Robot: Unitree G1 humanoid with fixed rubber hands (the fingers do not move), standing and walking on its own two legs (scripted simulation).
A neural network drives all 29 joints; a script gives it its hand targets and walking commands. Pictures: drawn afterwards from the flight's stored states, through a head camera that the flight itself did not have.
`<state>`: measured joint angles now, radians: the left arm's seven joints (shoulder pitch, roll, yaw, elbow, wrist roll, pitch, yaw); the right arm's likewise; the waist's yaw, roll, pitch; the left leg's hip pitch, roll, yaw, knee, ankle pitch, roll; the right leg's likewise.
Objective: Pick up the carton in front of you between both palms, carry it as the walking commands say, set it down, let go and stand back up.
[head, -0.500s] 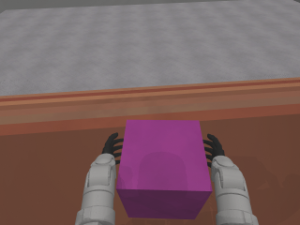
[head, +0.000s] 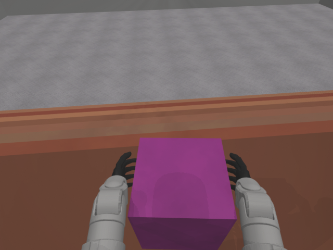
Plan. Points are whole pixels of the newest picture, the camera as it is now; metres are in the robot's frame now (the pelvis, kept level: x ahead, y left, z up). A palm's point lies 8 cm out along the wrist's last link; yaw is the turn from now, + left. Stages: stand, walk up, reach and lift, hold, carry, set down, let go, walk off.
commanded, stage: reach and lift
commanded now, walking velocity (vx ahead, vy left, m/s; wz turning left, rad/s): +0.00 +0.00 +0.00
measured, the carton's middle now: (179, 196) +0.29 +0.00 -0.04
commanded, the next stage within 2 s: hold in 0.18 s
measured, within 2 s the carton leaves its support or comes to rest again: neither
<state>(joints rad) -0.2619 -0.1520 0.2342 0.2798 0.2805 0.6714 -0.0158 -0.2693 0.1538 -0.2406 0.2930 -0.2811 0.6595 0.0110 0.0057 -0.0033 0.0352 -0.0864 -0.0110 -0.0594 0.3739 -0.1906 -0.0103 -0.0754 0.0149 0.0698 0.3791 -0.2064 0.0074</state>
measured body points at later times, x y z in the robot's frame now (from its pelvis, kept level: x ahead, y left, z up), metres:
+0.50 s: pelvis -0.01 +0.00 +0.00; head -0.05 +0.00 +0.45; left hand +0.28 +0.15 +0.04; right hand +0.29 -0.15 +0.04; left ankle +0.02 +0.13 -0.75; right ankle +0.01 -0.13 -0.75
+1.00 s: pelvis -0.01 +0.00 +0.00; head -0.05 +0.00 +0.45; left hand +0.29 +0.15 +0.04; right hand +0.29 -0.15 +0.04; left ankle +0.02 +0.13 -0.75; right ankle +0.01 -0.13 -0.75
